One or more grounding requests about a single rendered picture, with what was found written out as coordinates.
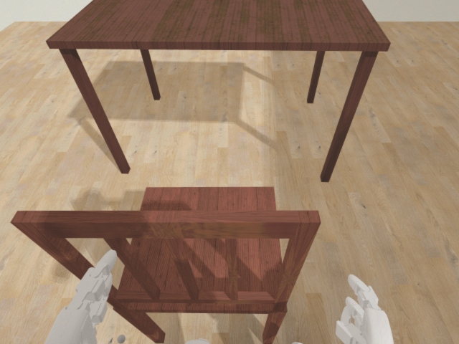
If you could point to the robot right hand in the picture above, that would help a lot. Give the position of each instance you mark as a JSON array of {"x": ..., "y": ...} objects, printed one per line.
[{"x": 371, "y": 324}]

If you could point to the robot left hand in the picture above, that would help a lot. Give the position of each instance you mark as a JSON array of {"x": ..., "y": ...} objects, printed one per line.
[{"x": 76, "y": 322}]

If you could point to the chair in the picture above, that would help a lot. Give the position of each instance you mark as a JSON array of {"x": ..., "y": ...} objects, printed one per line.
[{"x": 193, "y": 250}]

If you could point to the table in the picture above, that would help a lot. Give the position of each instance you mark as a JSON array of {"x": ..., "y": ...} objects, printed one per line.
[{"x": 279, "y": 25}]

